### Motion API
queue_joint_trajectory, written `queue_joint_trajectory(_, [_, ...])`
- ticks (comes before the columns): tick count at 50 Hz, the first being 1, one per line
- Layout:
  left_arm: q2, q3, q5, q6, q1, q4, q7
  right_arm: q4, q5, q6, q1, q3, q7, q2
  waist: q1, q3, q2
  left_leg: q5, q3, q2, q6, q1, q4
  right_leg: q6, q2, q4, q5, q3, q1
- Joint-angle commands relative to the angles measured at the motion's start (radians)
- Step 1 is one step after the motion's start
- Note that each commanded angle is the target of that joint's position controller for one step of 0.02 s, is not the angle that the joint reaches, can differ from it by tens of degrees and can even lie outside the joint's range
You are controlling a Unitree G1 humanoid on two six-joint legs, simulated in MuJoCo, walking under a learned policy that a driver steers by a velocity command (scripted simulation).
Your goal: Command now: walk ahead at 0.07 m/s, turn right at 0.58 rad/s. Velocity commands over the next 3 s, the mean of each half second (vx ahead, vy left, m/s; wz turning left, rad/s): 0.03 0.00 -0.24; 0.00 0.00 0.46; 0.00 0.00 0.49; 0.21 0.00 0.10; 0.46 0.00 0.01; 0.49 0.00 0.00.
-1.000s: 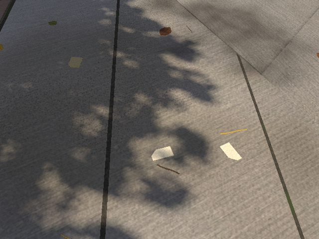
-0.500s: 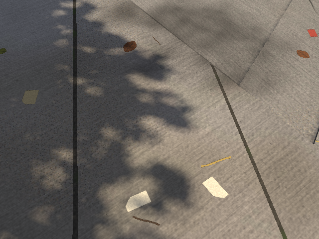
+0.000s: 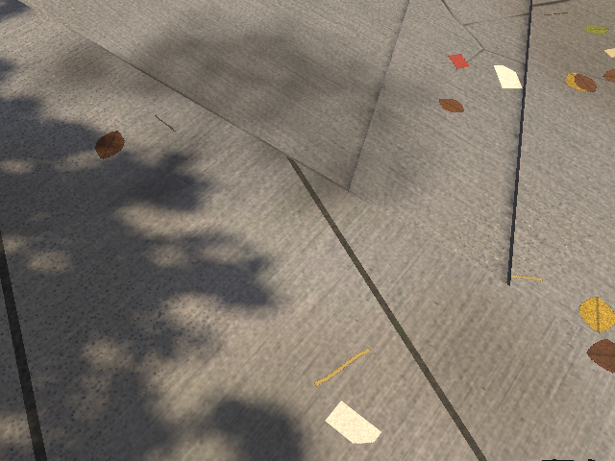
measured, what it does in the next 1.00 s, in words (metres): steps on the spot: right foot, then left foot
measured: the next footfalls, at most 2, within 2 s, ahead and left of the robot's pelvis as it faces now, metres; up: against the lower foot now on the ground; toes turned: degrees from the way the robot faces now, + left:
right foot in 0.30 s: +0.04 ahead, -0.15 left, +0.00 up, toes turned -9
left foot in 0.76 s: +0.03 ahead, +0.09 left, +0.00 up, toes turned +9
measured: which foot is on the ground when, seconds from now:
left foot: down 0.00-0.30, up 0.32-0.74, down 0.76-1.00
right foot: up 0.00-0.28, down 0.30-0.78, up 0.80-1.00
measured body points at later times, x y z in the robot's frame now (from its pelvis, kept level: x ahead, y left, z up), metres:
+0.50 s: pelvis +0.02 -0.05 +0.01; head +0.03 -0.07 +0.46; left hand +0.19 +0.19 -0.08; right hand +0.07 -0.34 -0.13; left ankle +0.01 +0.10 -0.66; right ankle +0.00 -0.15 -0.73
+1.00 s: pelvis +0.01 +0.00 +0.01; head +0.04 +0.04 +0.46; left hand +0.09 +0.32 -0.11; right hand +0.20 -0.25 -0.07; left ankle -0.01 +0.08 -0.73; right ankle +0.04 -0.16 -0.65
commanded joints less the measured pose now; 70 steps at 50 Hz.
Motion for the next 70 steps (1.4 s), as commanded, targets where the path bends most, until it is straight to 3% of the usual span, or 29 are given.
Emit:
queue_joint_trajectory(1, [0.078, 0.03, -0.004, 0.024, 0.086, -0.057, 0.004, -0.057, -0.009, 0.015, -0.012, -0.035, -0.01, -0.146, 0.003, -0.114, 0.164, 0.069, -0.198, 0.244, 0.187, 0.158, -0.2, 0.029, -0.083, 0.046, 0.089, -0.034, -0.077])
queue_joint_trajectory(10, [0.057, 0.012, 0.008, 0.015, -0.001, -0.123, -0.024, -0.034, 0.014, 0.036, 0.021, -0.058, -0.014, -0.205, -0.039, -0.159, 0.185, 0.059, -0.071, 0.308, 0.213, 0.203, -0.211, -0.011, -0.121, -0.344, 0.162, -0.107, 0.091])
queue_joint_trajectory(13, [0.035, 0.008, 0.021, 0.013, 0.084, -0.082, -0.038, -0.007, 0.044, 0.045, 0.023, -0.047, 0.003, -0.191, 0.013, -0.153, 0.167, 0.023, -0.058, 0.28, 0.171, 0.159, -0.134, -0.072, -0.072, -0.647, 0.279, -0.14, 0.275])
queue_joint_trajectory(14, [0.044, 0.01, 0.029, 0.012, 0.109, -0.067, -0.039, 0.018, 0.053, 0.044, 0.065, -0.033, 0.012, -0.15, 0.02, -0.145, 0.141, -0.036, -0.032, 0.241, 0.107, 0.09, -0.087, -0.1, -0.074, -0.771, 0.355, -0.116, 0.384])
queue_joint_trajectory(15, [0.1, 0.015, 0.039, 0.013, 0.117, -0.072, -0.03, 0.018, 0.025, 0.037, 0.103, -0.003, 0.031, -0.064, -0.017, -0.166, -0.044, -0.217, 0.054, 0.149, 0.0, -0.018, 0.087, -0.149, -0.263, -0.856, 0.46, 0.123, 0.493])
queue_joint_trajectory(16, [0.13, 0.008, 0.058, 0.012, 0.021, -0.098, -0.025, -0.001, 0.004, 0.027, 0.105, 0.003, 0.038, -0.039, -0.06, -0.125, -0.23, -0.439, 0.076, 0.069, -0.062, -0.098, 0.143, -0.275, -0.436, -0.88, 0.512, 0.26, 0.365])
queue_joint_trajectory(17, [0.088, 0.0, 0.08, -0.009, -0.01, -0.104, -0.029, 0.001, 0.01, 0.03, 0.043, -0.017, 0.029, -0.126, -0.006, -0.107, -0.152, -0.429, -0.011, 0.097, -0.071, -0.009, 0.256, -0.303, -0.413, -0.907, 0.397, 0.219, 0.234])
queue_joint_trajectory(18, [0.087, -0.001, 0.082, -0.029, -0.057, -0.096, -0.03, 0.007, 0.03, 0.038, 0.047, -0.03, 0.025, -0.149, -0.029, -0.073, -0.155, -0.384, -0.02, 0.08, -0.069, -0.021, 0.313, -0.276, -0.365, -0.911, 0.366, 0.155, 0.222])
queue_joint_trajectory(20, [0.098, 0.006, 0.055, -0.054, -0.086, -0.085, -0.022, 0.046, 0.03, 0.058, 0.096, -0.053, 0.005, -0.188, -0.028, -0.049, -0.168, -0.357, -0.05, 0.063, -0.082, -0.085, 0.454, -0.243, -0.337, -0.888, 0.476, 0.086, 0.259])
queue_joint_trajectory(24, [0.072, 0.003, 0.036, -0.051, -0.068, -0.068, 0.005, 0.043, 0.048, 0.069, 0.129, -0.067, -0.009, -0.166, -0.026, -0.069, -0.099, -0.357, -0.085, 0.035, -0.111, -0.19, 0.637, -0.269, -0.369, -0.838, 0.729, 0.025, 0.381])
queue_joint_trajectory(29, [0.087, 0.018, 0.035, -0.028, -0.077, -0.055, 0.021, -0.013, 0.043, 0.085, 0.079, -0.043, 0.004, -0.106, 0.006, -0.091, -0.096, -0.337, -0.014, 0.07, -0.131, -0.14, 0.452, -0.281, -0.386, -0.824, 0.699, -0.03, 0.428])
queue_joint_trajectory(35, [0.139, 0.04, 0.015, -0.022, -0.106, -0.04, 0.007, -0.057, 0.044, 0.093, 0.101, -0.046, 0.038, -0.129, -0.012, -0.111, -0.117, -0.302, 0.066, 0.052, -0.06, 0.01, 0.247, -0.269, -0.426, -0.776, 0.756, -0.067, 0.403])
queue_joint_trajectory(37, [0.139, 0.043, -0.004, -0.02, -0.128, -0.03, 0.005, -0.046, 0.041, 0.096, 0.157, -0.053, 0.046, -0.13, -0.055, -0.12, -0.111, -0.147, 0.098, 0.021, -0.012, 0.137, 0.056, -0.203, -0.4, -0.695, 0.684, -0.123, 0.354])
queue_joint_trajectory(38, [0.114, 0.039, -0.002, -0.021, -0.073, -0.004, 0.001, -0.041, 0.036, 0.096, 0.186, -0.067, 0.039, -0.163, -0.056, -0.13, -0.049, 0.0, 0.053, 0.014, 0.025, 0.246, -0.044, -0.132, -0.354, -0.603, 0.548, -0.179, 0.285])
queue_joint_trajectory(39, [0.061, 0.025, 0.032, -0.024, -0.068, -0.016, -0.006, -0.05, 0.034, 0.093, 0.218, -0.097, 0.021, -0.272, -0.04, -0.142, 0.189, 0.346, -0.224, 0.203, 0.105, 0.418, -0.09, -0.032, -0.246, -0.337, 0.259, -0.278, 0.054])
queue_joint_trajectory(40, [0.033, 0.011, 0.051, -0.029, -0.169, -0.086, -0.002, -0.072, 0.005, 0.076, 0.234, -0.105, 0.024, -0.347, -0.075, -0.142, 0.342, 0.555, -0.538, 0.425, 0.323, 0.441, -0.107, 0.03, -0.083, -0.11, -0.183, -0.201, -0.19])
queue_joint_trajectory(41, [0.08, 0.025, 0.037, -0.028, -0.213, -0.086, 0.001, -0.08, -0.007, 0.051, 0.236, -0.093, 0.034, -0.3, -0.112, -0.182, 0.181, 0.466, -0.5, 0.41, 0.358, 0.426, -0.127, 0.024, -0.096, 0.033, -0.183, -0.062, -0.211])
queue_joint_trajectory(42, [0.092, 0.031, 0.016, -0.025, -0.2, -0.08, 0.001, -0.085, 0.0, 0.033, 0.184, -0.084, 0.033, -0.278, -0.074, -0.143, 0.157, 0.377, -0.406, 0.351, 0.304, 0.391, -0.13, 0.007, -0.111, 0.052, -0.088, -0.035, -0.226])
queue_joint_trajectory(44, [0.112, 0.043, 0.027, -0.018, -0.157, -0.047, 0.017, -0.103, 0.036, 0.031, 0.083, -0.069, 0.02, -0.222, -0.027, -0.098, 0.119, 0.261, -0.322, 0.264, 0.211, 0.336, -0.134, 0.007, -0.13, -0.008, 0.07, -0.016, -0.225])
queue_joint_trajectory(48, [0.088, 0.041, 0.022, -0.027, -0.108, -0.036, 0.017, -0.118, 0.029, 0.039, 0.1, -0.061, 0.002, -0.213, -0.014, -0.132, 0.137, 0.262, -0.291, 0.21, 0.205, 0.313, -0.141, 0.029, -0.092, -0.046, 0.195, -0.019, -0.156])
queue_joint_trajectory(56, [0.074, 0.029, 0.017, -0.05, -0.157, -0.067, 0.004, -0.143, 0.032, 0.058, 0.108, -0.075, -0.006, -0.251, -0.049, -0.094, 0.183, 0.036, -0.406, 0.181, 0.205, 0.257, -0.126, 0.053, -0.061, -0.375, 0.205, 0.009, -0.063])
queue_joint_trajectory(61, [0.086, 0.031, 0.008, -0.077, -0.13, -0.076, -0.018, -0.169, 0.038, 0.071, 0.08, -0.076, 0.001, -0.25, -0.043, -0.128, 0.196, 0.205, -0.51, 0.173, 0.2, 0.27, -0.056, 0.027, -0.029, -0.527, 0.167, 0.01, 0.054])
queue_joint_trajectory(63, [0.086, 0.034, 0.006, -0.086, -0.079, -0.067, -0.029, -0.184, 0.05, 0.08, 0.05, -0.074, -0.003, -0.242, -0.005, -0.14, 0.193, 0.236, -0.525, 0.14, 0.164, 0.265, -0.009, 0.006, -0.025, -0.705, 0.27, -0.003, 0.158])
queue_joint_trajectory(64, [0.099, 0.04, 0.009, -0.089, -0.046, -0.057, -0.031, -0.192, 0.056, 0.083, 0.041, -0.07, -0.008, -0.228, 0.013, -0.144, 0.179, 0.163, -0.509, 0.105, 0.124, 0.22, 0.024, -0.012, -0.054, -0.817, 0.405, -0.002, 0.257])
queue_joint_trajectory(65, [0.156, 0.052, 0.026, -0.086, -0.021, -0.061, -0.027, -0.196, 0.044, 0.082, 0.082, -0.055, -0.01, -0.179, -0.006, -0.183, 0.064, -0.053, -0.427, 0.045, 0.067, 0.127, 0.148, -0.071, -0.219, -0.835, 0.52, 0.122, 0.386])
queue_joint_trajectory(66, [0.229, 0.061, 0.05, -0.073, -0.064, -0.068, -0.023, -0.211, 0.04, 0.074, 0.138, -0.048, -0.008, -0.145, -0.08, -0.141, -0.219, -0.472, -0.23, -0.136, 0.003, -0.086, 0.323, -0.226, -0.396, -0.836, 0.786, 0.356, 0.438])
queue_joint_trajectory(67, [0.167, 0.048, 0.058, -0.075, -0.05, -0.08, -0.026, -0.197, 0.024, 0.064, 0.145, -0.072, -0.009, -0.233, -0.042, -0.149, -0.203, -0.602, -0.199, -0.1, -0.048, -0.136, 0.566, -0.349, -0.492, -0.839, 0.822, 0.446, 0.397])
queue_joint_trajectory(68, [0.124, 0.032, 0.048, -0.076, -0.08, -0.093, -0.025, -0.176, 0.031, 0.064, 0.158, -0.089, -0.006, -0.272, -0.05, -0.132, -0.127, -0.54, -0.204, -0.074, -0.067, -0.142, 0.68, -0.341, -0.451, -0.828, 0.786, 0.36, 0.37])
queue_joint_trajectory(70, [0.089, 0.018, 0.022, -0.071, -0.131, -0.098, -0.022, -0.146, 0.033, 0.081, 0.161, -0.085, -0.011, -0.231, -0.056, -0.093, -0.084, -0.431, -0.195, -0.064, -0.1, -0.16, 0.732, -0.264, -0.338, -0.81, 0.696, 0.214, 0.355])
